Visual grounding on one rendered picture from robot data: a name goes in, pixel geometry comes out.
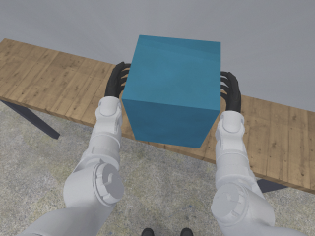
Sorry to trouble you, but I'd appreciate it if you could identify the table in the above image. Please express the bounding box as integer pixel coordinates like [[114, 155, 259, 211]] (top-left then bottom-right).
[[0, 38, 315, 195]]

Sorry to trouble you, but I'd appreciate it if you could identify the right robot hand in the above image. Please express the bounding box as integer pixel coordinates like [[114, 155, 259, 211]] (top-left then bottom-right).
[[220, 71, 241, 113]]

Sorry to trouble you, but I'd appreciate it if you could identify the carton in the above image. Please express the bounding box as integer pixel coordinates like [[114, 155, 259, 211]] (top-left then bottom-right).
[[121, 34, 221, 148]]

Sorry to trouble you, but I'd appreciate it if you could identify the robot left forearm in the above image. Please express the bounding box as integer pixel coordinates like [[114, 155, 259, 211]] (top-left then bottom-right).
[[63, 96, 123, 201]]

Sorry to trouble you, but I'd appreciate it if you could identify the right robot upper arm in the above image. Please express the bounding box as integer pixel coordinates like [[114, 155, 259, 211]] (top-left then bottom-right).
[[211, 182, 308, 236]]

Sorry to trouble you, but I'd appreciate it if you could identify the robot right forearm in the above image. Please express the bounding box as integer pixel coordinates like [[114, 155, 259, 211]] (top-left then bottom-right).
[[215, 110, 266, 200]]

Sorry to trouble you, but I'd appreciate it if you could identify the left robot upper arm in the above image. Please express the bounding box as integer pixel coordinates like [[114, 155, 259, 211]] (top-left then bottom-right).
[[15, 162, 125, 236]]

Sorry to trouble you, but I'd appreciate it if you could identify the left robot hand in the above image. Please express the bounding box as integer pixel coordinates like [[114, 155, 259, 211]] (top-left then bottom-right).
[[104, 62, 131, 98]]

